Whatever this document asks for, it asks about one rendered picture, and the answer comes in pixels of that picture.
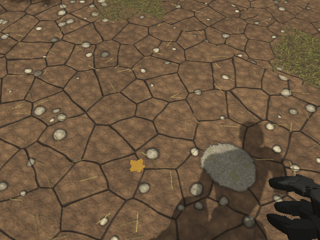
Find robot right hand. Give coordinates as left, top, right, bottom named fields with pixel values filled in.
left=266, top=174, right=320, bottom=240

